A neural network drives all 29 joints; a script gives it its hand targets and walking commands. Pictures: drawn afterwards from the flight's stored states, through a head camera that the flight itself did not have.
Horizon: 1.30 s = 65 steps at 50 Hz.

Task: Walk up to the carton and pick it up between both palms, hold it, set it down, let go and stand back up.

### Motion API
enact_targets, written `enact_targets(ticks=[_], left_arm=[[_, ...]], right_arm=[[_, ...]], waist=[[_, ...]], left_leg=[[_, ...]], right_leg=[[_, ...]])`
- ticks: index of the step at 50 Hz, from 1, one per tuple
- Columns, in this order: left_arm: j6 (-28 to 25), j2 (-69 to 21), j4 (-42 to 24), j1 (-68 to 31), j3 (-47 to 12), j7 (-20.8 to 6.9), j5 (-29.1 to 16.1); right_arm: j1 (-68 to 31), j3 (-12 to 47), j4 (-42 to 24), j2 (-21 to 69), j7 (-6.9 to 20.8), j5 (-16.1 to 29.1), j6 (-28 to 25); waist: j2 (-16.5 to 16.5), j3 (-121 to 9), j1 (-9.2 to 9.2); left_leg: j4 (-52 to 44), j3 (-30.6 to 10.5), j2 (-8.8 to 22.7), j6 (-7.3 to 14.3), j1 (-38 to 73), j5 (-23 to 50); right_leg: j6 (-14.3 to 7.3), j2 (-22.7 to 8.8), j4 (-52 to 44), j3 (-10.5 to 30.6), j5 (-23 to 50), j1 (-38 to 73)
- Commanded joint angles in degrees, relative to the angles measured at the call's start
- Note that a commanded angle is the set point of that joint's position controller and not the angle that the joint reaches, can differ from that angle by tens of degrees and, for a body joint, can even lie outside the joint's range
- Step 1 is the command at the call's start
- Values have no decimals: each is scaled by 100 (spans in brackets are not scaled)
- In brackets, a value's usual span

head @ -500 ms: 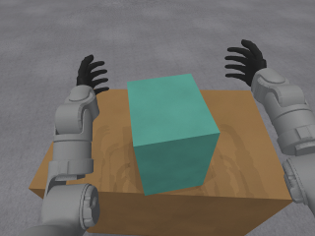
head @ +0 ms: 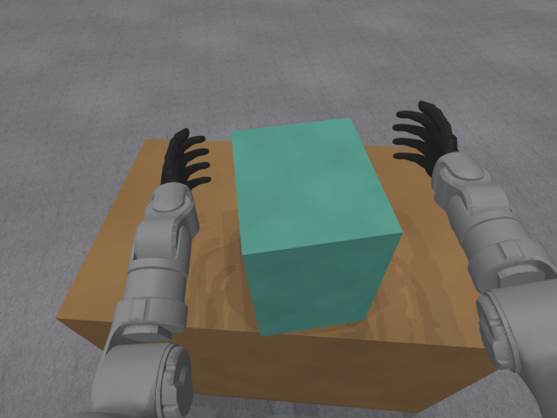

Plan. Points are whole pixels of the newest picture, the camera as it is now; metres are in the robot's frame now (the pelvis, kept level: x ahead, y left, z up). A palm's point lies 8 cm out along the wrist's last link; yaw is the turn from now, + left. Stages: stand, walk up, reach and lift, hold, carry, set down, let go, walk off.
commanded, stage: reach and lift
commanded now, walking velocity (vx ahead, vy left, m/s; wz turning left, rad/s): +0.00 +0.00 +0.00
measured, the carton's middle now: (302, 233) +0.40 +0.05 +0.01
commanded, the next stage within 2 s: none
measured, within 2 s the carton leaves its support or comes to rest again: neither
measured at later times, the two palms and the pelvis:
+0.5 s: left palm (203, 206) +0.38 +0.21 +0.07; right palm (418, 185) +0.46 -0.12 +0.08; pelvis +0.00 +0.01 +0.00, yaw -1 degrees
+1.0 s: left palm (212, 204) +0.38 +0.19 +0.08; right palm (395, 190) +0.44 -0.08 +0.08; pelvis +0.00 +0.00 +0.00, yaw +0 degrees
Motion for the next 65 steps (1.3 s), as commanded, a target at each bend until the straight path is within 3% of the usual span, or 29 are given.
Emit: enact_targets(ticks=[1, 8, 9, 17, 25, 26, 33, 41, 42, 43, 46, 49, 53, 57, 61, 65], left_arm=[[-823, 316, -567, -2123, -108, 58, 74], [-1671, 187, 761, -2035, 76, 65, 311], [-1748, 76, 869, -2141, 26, 45, 317], [-2602, -7, 1722, -2092, 45, 93, 432], [-2882, -264, 1375, -2015, -238, 258, 335], [-2874, -172, 1449, -1964, 33, 276, 362], [-2784, -461, 1439, -1836, 23, 244, 430], [-2863, -831, 1334, -1947, 321, 137, 891], [-2869, -1013, 1230, -1932, -24, 114, 805], [-2864, -1067, 1225, -1993, 93, 109, 888], [-2769, -1374, 1114, -2099, 316, 30, 1256], [-2677, -2070, 1053, -2137, 534, -193, 1792], [-2508, -3595, 1301, -1935, 436, -740, 2508], [-2391, -3672, 1118, -1797, 441, -816, 2589], [-2267, -3669, 1008, -1754, 377, -795, 2562], [-2204, -3738, 854, -1688, 190, -714, 2565]], right_arm=[[-2532, -464, -729, -572, 16, -348, -608], [-2313, -597, 136, -241, 4, -725, -997], [-2287, -579, 520, -267, -8, -755, -968], [-2177, -434, 928, -171, -13, -673, -1604], [-2311, -283, 905, -344, 4, -402, -1956], [-2429, -111, 686, -215, 22, -284, -1933], [-2208, -228, 926, -61, -19, -420, -1755], [-2142, -755, 729, 565, -138, -1058, -1768], [-1964, -940, 862, 523, -189, -1239, -1781], [-1988, -1046, 751, 688, -210, -1375, -1799], [-2003, -1456, 479, 1157, -212, -1845, -1795], [-1924, -1892, 228, 2161, -63, -2625, -1832], [-1744, -2119, 64, 4291, 463, -3823, -1869], [-1673, -2136, 16, 4439, 675, -3949, -1958], [-1519, -2117, 85, 4444, 703, -3932, -1908], [-1461, -2176, 74, 4414, 724, -3900, -1920]], waist=[[-160, -2863, 6], [-397, -2737, 66], [-379, -2594, -5], [-303, -2764, 118], [-138, -3375, 58], [-168, -3385, 353], [-349, -3127, 110], [-271, -2990, -3], [-305, -3113, -237], [-304, -3080, -168], [-270, -2911, -211], [-261, -2788, -220], [-157, -2553, -192], [-171, -2196, -133], [-219, -1842, -180], [-43, -1988, -214]], left_leg=[[242, 157, -395, 28, 863, 1844], [186, 253, -383, 142, 246, 1403], [99, 246, -364, 184, 226, 1239], [316, 275, -354, 76, -45, 1584], [719, 217, -293, -78, 517, 2450], [776, 234, -291, -79, 418, 2590], [755, 190, -282, -52, 363, 2521], [564, 255, -352, -15, 184, 2301], [464, 284, -354, 62, 343, 2066], [447, 301, -366, 56, 322, 2072], [346, 344, -381, 61, 513, 2061], [195, 452, -382, 73, 724, 2095], [-38, 632, -355, 118, 640, 1834], [-61, 660, -342, 158, 730, 1939], [-134, 668, -327, 237, 840, 1757], [-6, 629, -313, 187, 1212, 2049]], right_leg=[[390, 63, 74, 201, 1629, 896], [392, -31, 125, 295, 1222, 925], [392, -36, 51, 309, 1121, 832], [329, -24, 219, 301, 1268, 793], [273, 141, 317, 188, 1753, 330], [224, 103, 326, 246, 1693, 402], [210, 109, 288, 270, 1779, 348], [284, -4, 275, 281, 1977, 691], [383, 22, 197, 273, 2136, 621], [376, 19, 187, 257, 2124, 593], [421, -30, 135, 178, 1988, 697], [403, -67, 20, 70, 1901, 784], [266, -141, -39, -10, 2027, 1217], [251, -110, -39, -89, 1794, 1273], [296, -129, -105, -73, 1510, 1135], [235, -85, -173, -141, 1338, 795]])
